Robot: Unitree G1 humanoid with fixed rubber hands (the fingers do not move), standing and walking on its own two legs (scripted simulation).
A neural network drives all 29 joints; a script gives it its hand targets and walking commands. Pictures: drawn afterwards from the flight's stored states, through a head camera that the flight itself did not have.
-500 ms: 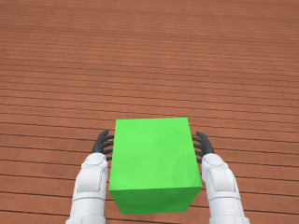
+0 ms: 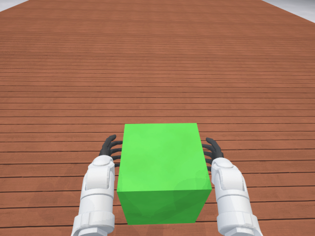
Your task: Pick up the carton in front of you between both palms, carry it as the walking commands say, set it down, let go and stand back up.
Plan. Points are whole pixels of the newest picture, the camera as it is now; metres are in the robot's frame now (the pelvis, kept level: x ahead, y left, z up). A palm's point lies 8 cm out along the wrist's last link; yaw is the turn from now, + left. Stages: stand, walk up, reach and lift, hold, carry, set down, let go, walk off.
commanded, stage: hold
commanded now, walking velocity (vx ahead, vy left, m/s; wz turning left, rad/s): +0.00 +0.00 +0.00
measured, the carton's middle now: (161, 175) +0.30 +0.00 -0.03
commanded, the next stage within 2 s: set down in 0.16 s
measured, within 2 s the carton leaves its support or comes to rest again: neither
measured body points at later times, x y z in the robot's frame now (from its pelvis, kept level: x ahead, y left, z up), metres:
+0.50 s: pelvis +0.04 +0.00 +0.00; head +0.04 +0.01 +0.45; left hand +0.37 +0.15 +0.01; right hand +0.37 -0.15 +0.01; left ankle +0.07 +0.11 -0.74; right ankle +0.04 -0.12 -0.74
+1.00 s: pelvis -0.01 -0.02 -0.10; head +0.20 -0.03 +0.30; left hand +0.40 +0.16 -0.17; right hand +0.41 -0.14 -0.18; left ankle +0.07 +0.11 -0.74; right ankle +0.04 -0.12 -0.74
